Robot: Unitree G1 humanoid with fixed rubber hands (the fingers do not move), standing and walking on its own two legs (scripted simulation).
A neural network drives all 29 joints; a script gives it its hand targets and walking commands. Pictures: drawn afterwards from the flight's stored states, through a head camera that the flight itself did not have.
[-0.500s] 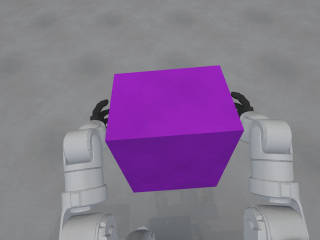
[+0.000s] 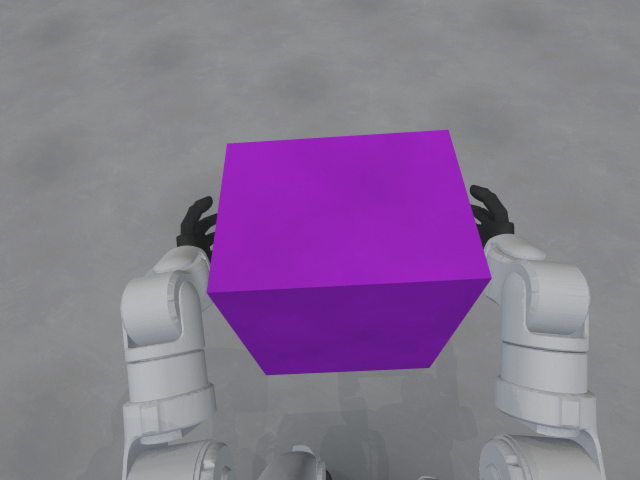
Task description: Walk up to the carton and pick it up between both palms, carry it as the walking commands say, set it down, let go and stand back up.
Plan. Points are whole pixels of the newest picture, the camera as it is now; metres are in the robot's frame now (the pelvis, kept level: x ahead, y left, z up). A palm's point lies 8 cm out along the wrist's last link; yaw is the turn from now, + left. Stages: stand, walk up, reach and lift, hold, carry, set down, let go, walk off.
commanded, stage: carry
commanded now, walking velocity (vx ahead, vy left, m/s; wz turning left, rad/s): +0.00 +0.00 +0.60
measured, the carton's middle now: (342, 271) +0.37 +0.01 +0.02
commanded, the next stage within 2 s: none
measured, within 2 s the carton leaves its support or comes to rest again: neither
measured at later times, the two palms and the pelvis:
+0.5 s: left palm (66, 377) +0.22 +0.26 +0.11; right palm (397, 276) +0.32 -0.05 +0.10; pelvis -0.06 -0.01 +0.00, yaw +16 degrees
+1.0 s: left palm out of the picture +0.05 +0.32 +0.09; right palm (299, 354) +0.24 +0.05 +0.09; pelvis -0.14 -0.02 +0.00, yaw +33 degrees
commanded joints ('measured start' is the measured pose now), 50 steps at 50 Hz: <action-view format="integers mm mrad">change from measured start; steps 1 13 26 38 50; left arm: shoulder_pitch -707 -739 -703 -643 -754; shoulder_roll -926 -956 -983 -888 -1006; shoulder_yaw -774 -760 -761 -689 -790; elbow -145 -53 -12 -26 -78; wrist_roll -360 -357 -399 -290 -436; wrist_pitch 10 28 39 29 37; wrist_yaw -258 -249 -269 -226 -246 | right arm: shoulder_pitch -749 -707 -670 -683 -705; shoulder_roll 982 1003 940 1020 945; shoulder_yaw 814 713 699 731 684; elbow -105 63 -22 105 -67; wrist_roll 415 397 321 445 354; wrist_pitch -21 -15 2 3 -16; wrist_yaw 233 261 230 272 222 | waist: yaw -16 -38 -9 -29 -34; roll -205 62 -184 -185 138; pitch -545 -597 -544 -533 -633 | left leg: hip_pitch -40 652 71 403 529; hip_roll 40 336 34 54 248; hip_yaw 22 -350 -94 11 -312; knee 92 -328 -155 -418 -409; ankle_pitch -50 947 189 296 509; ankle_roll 4 178 -23 -10 111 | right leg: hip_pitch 475 -268 391 157 -48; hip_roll -324 -60 -220 -237 36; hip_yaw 207 121 349 -13 78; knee -108 468 -306 115 163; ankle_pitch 856 -265 -14 414 -184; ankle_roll -143 102 -28 48 97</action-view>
